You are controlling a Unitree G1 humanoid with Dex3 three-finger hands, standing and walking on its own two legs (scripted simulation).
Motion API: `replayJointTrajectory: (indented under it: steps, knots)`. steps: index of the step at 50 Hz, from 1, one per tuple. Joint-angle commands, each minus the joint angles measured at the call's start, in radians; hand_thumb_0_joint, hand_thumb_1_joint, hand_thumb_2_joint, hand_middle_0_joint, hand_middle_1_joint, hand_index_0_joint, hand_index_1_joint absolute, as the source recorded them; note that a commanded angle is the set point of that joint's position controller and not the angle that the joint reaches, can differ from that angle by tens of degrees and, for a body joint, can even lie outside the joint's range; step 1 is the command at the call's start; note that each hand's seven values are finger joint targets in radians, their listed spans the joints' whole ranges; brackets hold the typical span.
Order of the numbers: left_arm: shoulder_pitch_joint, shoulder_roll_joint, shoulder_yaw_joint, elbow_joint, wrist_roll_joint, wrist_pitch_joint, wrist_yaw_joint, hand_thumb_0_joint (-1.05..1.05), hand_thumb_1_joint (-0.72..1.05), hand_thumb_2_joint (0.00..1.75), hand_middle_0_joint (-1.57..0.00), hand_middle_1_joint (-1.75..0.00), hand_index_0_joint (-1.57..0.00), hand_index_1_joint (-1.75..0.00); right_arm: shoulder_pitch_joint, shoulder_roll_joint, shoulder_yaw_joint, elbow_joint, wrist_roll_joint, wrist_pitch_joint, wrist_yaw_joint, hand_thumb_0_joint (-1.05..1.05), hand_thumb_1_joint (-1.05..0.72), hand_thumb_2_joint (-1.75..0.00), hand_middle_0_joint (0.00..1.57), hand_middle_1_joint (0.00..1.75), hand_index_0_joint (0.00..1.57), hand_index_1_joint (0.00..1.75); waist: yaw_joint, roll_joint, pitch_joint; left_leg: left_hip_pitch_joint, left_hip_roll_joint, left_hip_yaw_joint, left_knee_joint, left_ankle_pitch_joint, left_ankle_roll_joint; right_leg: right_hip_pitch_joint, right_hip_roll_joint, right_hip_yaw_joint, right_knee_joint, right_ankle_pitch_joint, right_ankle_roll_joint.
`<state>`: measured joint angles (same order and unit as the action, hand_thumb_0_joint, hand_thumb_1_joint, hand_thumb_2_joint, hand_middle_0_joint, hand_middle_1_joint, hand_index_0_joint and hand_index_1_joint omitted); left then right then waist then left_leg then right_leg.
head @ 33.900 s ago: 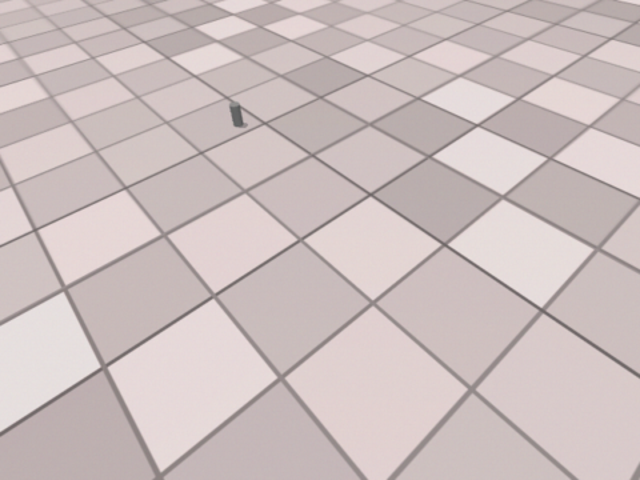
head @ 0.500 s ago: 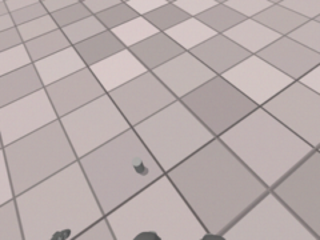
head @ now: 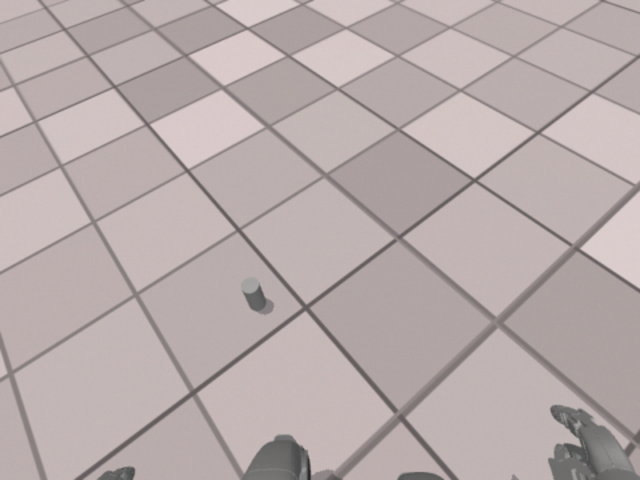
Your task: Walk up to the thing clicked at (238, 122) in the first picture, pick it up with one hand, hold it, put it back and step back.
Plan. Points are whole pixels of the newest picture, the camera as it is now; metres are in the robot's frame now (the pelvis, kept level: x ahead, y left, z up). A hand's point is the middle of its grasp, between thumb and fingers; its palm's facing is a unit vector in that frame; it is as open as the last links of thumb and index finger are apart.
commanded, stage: step back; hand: left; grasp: from the side
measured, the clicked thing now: (254, 294) +0.69 +0.29 -0.68
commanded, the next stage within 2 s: stand in 1.98 s
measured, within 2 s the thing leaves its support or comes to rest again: neither
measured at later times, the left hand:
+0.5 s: hand out of the picture -0.06 +0.28 -0.14, palm faces +0.11 -0.92 -0.37, open 7.4 cm
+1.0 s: hand out of the picture -0.28 +0.25 -0.12, palm faces +0.05 -0.90 -0.43, open 7.4 cm
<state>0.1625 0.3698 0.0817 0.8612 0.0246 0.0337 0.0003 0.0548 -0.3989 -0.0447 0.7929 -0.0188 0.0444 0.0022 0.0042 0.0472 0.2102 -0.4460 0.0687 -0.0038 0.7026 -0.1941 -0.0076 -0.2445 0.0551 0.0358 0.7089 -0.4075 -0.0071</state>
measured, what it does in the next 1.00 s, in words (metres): walks backwards: left foot, then right foot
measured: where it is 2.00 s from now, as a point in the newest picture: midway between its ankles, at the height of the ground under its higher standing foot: outside the picture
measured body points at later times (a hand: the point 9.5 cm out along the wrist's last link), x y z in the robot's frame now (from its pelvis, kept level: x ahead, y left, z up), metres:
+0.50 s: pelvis -0.17 +0.00 +0.00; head -0.12 +0.02 +0.45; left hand -0.07 +0.32 -0.11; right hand -0.07 -0.30 -0.11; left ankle -0.17 +0.11 -0.71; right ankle -0.04 -0.12 -0.68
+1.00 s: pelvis -0.29 -0.02 +0.02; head -0.28 -0.05 +0.47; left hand -0.28 +0.30 -0.09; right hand -0.18 -0.33 -0.11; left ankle -0.27 +0.13 -0.66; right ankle -0.29 -0.14 -0.71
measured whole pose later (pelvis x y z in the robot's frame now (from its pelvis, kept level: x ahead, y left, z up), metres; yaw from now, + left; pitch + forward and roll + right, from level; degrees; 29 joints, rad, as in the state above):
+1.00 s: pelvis -0.29 -0.02 +0.02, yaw +1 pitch -2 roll +1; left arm 0.28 0.35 0.07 0.96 0.06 0.01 0.00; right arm 0.18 -0.39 -0.05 0.92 -0.01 0.05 0.01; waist 0.05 0.04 0.07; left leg -0.44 -0.05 -0.12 0.96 -0.40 0.00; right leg -0.24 -0.01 0.04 0.62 -0.34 -0.02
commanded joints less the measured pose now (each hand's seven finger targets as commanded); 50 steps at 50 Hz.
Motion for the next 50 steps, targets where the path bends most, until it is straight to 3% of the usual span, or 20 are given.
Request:
replayJointTrajectory:
  steps: [1,2,6,12,16,20,21,22,23,24,27,33,36,40,41,43,44,47,48,50]
  knots:
    - [0.062,0.404,0.108,-0.092,0.024,-0.019,0.009,0.0,0.9,0.9,-0.2,-0.3,-0.2,-0.3,-0.018,-0.166,-0.065,-0.087,0.012,0.004,-0.031,0.0,-0.9,-0.9,0.2,0.3,0.2,0.3,0.074,-0.325,-0.192,-0.097,-0.185,-0.127,0.348,-0.413,-0.002,-0.157,-0.465,0.584,-0.464,-0.072,-0.274]
    - [-0.033,0.409,0.108,-0.129,0.024,-0.022,0.016,0.0,0.9,0.9,-0.2,-0.3,-0.2,-0.3,0.004,-0.22,-0.086,-0.065,0.003,0.008,-0.038,0.0,-0.9,-0.9,0.2,0.3,0.2,0.3,0.047,-0.307,-0.107,-0.036,-0.131,-0.199,0.493,-0.392,-0.011,-0.331,-0.503,0.639,-0.512,-0.153,-0.305]
    - [-0.159,0.233,0.074,-0.148,0.017,-0.025,0.023,0.0,0.9,0.9,-0.2,-0.3,-0.2,-0.3,0.172,-0.174,-0.059,0.032,0.015,-0.001,-0.029,0.0,-0.9,-0.9,0.2,0.3,0.2,0.3,-0.054,-0.174,-0.129,-0.056,-0.222,-0.195,0.551,-0.203,-0.011,-0.16,-0.223,0.156,-0.355,0.139,-0.115]
    - [0.059,0.202,0.07,-0.124,0.018,-0.019,0.042,0.0,0.9,0.9,-0.2,-0.3,-0.2,-0.3,0.125,-0.153,-0.037,0.003,0.002,-0.024,-0.043,0.0,-0.9,-0.9,0.2,0.3,0.2,0.3,0.075,-0.235,-0.261,-0.169,-0.155,-0.133,0.311,-0.349,-0.042,0.296,-0.301,0.183,-0.227,0.512,-0.192]
    - [0.011,0.241,0.069,-0.146,0.01,-0.005,0.048,0.0,0.9,0.9,-0.2,-0.3,-0.2,-0.3,0.199,-0.166,-0.047,0.026,-0.003,-0.023,-0.037,0.0,-0.9,-0.9,0.2,0.3,0.2,0.3,0.05,-0.278,-0.312,0.03,-0.101,-0.056,0.061,-0.324,-0.017,0.218,-0.342,0.188,-0.192,0.57,-0.19]
    - [-0.082,0.265,0.053,-0.168,-0.003,0.011,0.036,0.0,0.9,0.9,-0.2,-0.3,-0.2,-0.3,0.344,-0.193,-0.07,0.097,-0.004,-0.006,-0.02,0.0,-0.9,-0.9,0.2,0.3,0.2,0.3,-0.041,-0.198,-0.324,0.276,-0.106,0.018,-0.163,-0.121,0.044,-0.033,-0.299,0.14,-0.169,0.262,-0.11]
    - [-0.063,0.23,0.043,-0.168,-0.005,0.016,0.035,0.0,0.9,0.9,-0.2,-0.3,-0.2,-0.3,0.324,-0.219,-0.078,0.083,-0.019,-0.004,-0.019,0.0,-0.9,-0.9,0.2,0.3,0.2,0.3,-0.043,-0.088,-0.282,0.261,-0.021,-0.126,-0.277,-0.154,0.084,-0.127,-0.235,0.109,-0.069,0.131,-0.068]
    - [-0.079,0.181,0.029,-0.176,-0.01,0.013,0.035,0.0,0.9,0.9,-0.2,-0.3,-0.2,-0.3,0.262,-0.294,-0.087,0.057,-0.038,-0.003,-0.013,0.0,-0.9,-0.9,0.2,0.3,0.2,0.3,-0.036,0.169,-0.226,0.247,0.197,-0.444,-0.371,-0.083,0.172,-0.317,-0.076,-0.011,0.141,-0.129,-0.02]
    - [-0.149,0.232,0.057,-0.176,-0.007,0.011,0.05,0.0,0.9,0.9,-0.2,-0.3,-0.2,-0.3,0.181,-0.378,-0.103,0.021,-0.036,-0.002,-0.006,0.0,-0.9,-0.9,0.2,0.3,0.2,0.3,-0.074,0.234,-0.196,0.027,0.315,-0.572,-0.45,-0.108,0.292,-0.241,0.005,0.025,0.37,-0.271,-0.003]
    - [-0.141,0.253,0.069,-0.149,0.002,0.012,0.051,0.0,0.9,0.9,-0.2,-0.3,-0.2,-0.3,0.104,-0.354,-0.097,0.006,-0.04,-0.009,-0.009,0.0,-0.9,-0.9,0.2,0.3,0.2,0.3,-0.052,0.201,-0.127,-0.089,0.337,-0.605,-0.483,-0.155,0.323,-0.196,0.011,0.106,0.515,-0.24,-0.004]
    - [0.004,0.214,0.059,-0.076,-0.024,0.021,0.037,0.0,0.9,0.9,-0.2,-0.3,-0.2,-0.3,-0.011,-0.221,-0.058,-0.021,-0.047,-0.02,-0.025,0.0,-0.9,-0.9,0.2,0.3,0.2,0.3,0.058,0.038,-0.121,0.03,0.138,-0.236,-0.357,0.103,0.181,-0.28,0.066,0.169,0.631,-0.064,-0.019]
    - [0.044,0.177,0.036,-0.064,-0.004,-0.015,0.039,0.0,0.9,0.9,-0.2,-0.3,-0.2,-0.3,0.105,-0.178,-0.065,-0.005,-0.016,-0.017,-0.021,0.0,-0.9,-0.9,0.2,0.3,0.2,0.3,-0.015,0.13,-0.235,0.434,0.144,-0.176,-0.244,0.236,0.243,-0.324,0.004,0.087,0.33,-0.07,0.052]
    - [0.014,0.19,0.026,-0.062,-0.002,-0.035,0.027,0.0,0.9,0.9,-0.2,-0.3,-0.2,-0.3,0.13,-0.218,-0.077,-0.001,-0.024,-0.011,-0.011,0.0,-0.9,-0.9,0.2,0.3,0.2,0.3,-0.062,0.159,-0.295,0.43,0.151,-0.19,-0.266,-0.006,0.243,-0.191,-0.038,0.002,0.06,-0.108,0.049]
    - [0.184,0.196,0.031,0.052,0.008,-0.049,0.017,0.0,0.9,0.9,-0.2,-0.3,-0.2,-0.3,0.044,-0.251,-0.082,-0.017,-0.014,0.01,-0.003,0.0,-0.9,-0.9,0.2,0.3,0.2,0.3,0.021,0.132,-0.296,0.205,0.149,-0.168,-0.233,-0.204,0.186,0.076,-0.023,-0.063,-0.271,0.054,-0.016]
    - [0.201,0.218,0.043,0.067,0.016,-0.051,0.017,0.0,0.9,0.9,-0.2,-0.3,-0.2,-0.3,0.047,-0.225,-0.074,-0.016,-0.012,0.01,-0.003,0.0,-0.9,-0.9,0.2,0.3,0.2,0.3,0.034,0.058,-0.288,0.125,0.114,-0.142,-0.17,-0.259,0.145,0.128,-0.035,-0.001,-0.304,0.046,-0.043]
    - [0.113,0.363,0.078,0.021,0.033,-0.047,0.015,0.0,0.9,0.9,-0.2,-0.3,-0.2,-0.3,-0.034,-0.156,-0.058,-0.043,-0.001,0.001,-0.011,0.0,-0.9,-0.9,0.2,0.3,0.2,0.3,0.079,-0.274,-0.172,-0.054,-0.103,-0.074,0.147,-0.366,0.015,-0.119,-0.369,0.512,-0.465,-0.377,-0.208]
    - [0.0,0.405,0.081,-0.018,0.039,-0.047,0.018,0.0,0.9,0.9,-0.2,-0.3,-0.2,-0.3,-0.033,-0.206,-0.082,-0.027,-0.01,0.003,-0.018,0.0,-0.9,-0.9,0.2,0.3,0.2,0.3,0.062,-0.311,-0.061,0.031,-0.068,-0.164,0.314,-0.346,-0.007,-0.373,-0.475,0.629,-0.552,-0.548,-0.276]
    - [-0.082,0.251,0.049,-0.041,0.027,-0.066,0.024,0.0,0.9,0.9,-0.2,-0.3,-0.2,-0.3,0.08,-0.183,-0.069,0.057,0.011,-0.014,-0.005,0.0,-0.9,-0.9,0.2,0.3,0.2,0.3,-0.011,-0.137,-0.05,0.017,-0.134,-0.158,0.313,-0.203,0.005,-0.213,-0.278,0.26,-0.42,-0.171,-0.17]
    - [-0.039,0.23,0.049,-0.019,0.024,-0.066,0.023,0.0,0.9,0.9,-0.2,-0.3,-0.2,-0.3,0.092,-0.155,-0.055,0.063,0.01,-0.024,-0.005,0.0,-0.9,-0.9,0.2,0.3,0.2,0.3,0.003,-0.147,-0.091,-0.015,-0.143,-0.136,0.276,-0.2,0.005,-0.111,-0.236,0.197,-0.388,-0.042,-0.142]
    - [0.021,0.259,0.056,-0.011,0.032,-0.068,0.012,0.0,0.9,0.9,-0.2,-0.3,-0.2,-0.3,0.096,-0.157,-0.045,0.062,0.005,-0.038,-0.005,0.0,-0.9,-0.9,0.2,0.3,0.2,0.3,0.039,-0.212,-0.154,-0.03,-0.118,-0.093,0.168,-0.237,-0.017,0.012,-0.23,0.201,-0.375,-0.118,-0.139]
